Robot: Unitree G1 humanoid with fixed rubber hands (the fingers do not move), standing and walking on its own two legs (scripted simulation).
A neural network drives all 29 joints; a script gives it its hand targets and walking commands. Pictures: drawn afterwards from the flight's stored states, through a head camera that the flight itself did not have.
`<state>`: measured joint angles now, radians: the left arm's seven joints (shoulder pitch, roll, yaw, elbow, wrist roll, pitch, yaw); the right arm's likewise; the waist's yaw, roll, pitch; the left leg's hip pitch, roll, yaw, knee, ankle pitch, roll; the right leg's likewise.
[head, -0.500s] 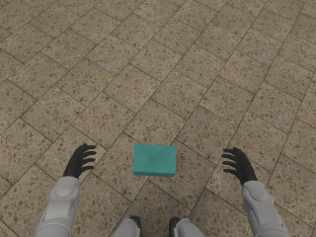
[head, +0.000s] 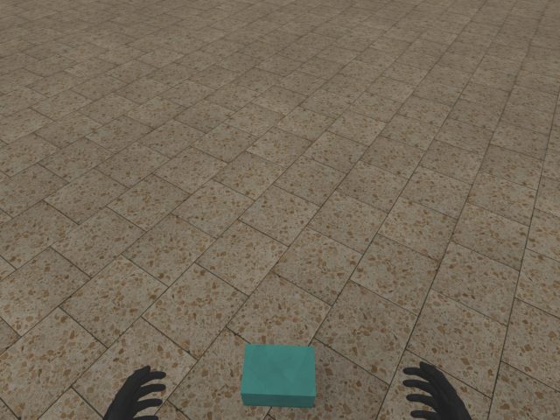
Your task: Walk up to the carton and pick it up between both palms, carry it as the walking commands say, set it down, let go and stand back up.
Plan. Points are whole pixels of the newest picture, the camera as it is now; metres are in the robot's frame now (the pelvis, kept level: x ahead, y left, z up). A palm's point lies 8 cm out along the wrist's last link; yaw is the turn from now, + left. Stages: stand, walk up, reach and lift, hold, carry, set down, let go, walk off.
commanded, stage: let go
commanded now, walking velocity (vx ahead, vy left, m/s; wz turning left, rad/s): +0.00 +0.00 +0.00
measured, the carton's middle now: (278, 376) +0.41 +0.01 -0.70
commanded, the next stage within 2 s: stand in 0.24 s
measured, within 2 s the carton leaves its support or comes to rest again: neither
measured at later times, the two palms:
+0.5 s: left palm out of the picture +0.13 +0.29 -0.08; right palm out of the picture +0.14 -0.28 -0.08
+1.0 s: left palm out of the picture +0.12 +0.30 -0.10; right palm out of the picture +0.13 -0.29 -0.10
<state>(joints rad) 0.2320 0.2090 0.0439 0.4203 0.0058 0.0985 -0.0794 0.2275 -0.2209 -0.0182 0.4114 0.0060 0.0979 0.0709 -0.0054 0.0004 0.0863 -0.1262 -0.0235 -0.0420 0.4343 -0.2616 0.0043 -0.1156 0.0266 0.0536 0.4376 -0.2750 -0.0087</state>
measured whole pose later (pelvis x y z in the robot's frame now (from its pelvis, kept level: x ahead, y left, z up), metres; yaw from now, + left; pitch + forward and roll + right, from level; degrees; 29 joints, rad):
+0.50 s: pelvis +0.00 +0.00 +0.00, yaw +0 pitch -1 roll +0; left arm 0.21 0.34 0.05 0.67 0.04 0.03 0.01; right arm 0.18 -0.33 -0.04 0.70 -0.04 0.03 -0.01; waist 0.00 0.00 0.03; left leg -0.19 -0.02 -0.03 0.49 -0.29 0.01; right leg -0.17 0.03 0.05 0.47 -0.29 0.00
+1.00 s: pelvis +0.01 +0.00 +0.00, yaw +0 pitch -1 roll +0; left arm 0.16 0.36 0.01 0.87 0.03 0.01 0.02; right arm 0.14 -0.35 -0.01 0.90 -0.03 0.00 -0.03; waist 0.00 0.00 0.02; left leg -0.12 -0.02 -0.03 0.41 -0.26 0.01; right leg -0.11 0.02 0.05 0.40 -0.27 0.00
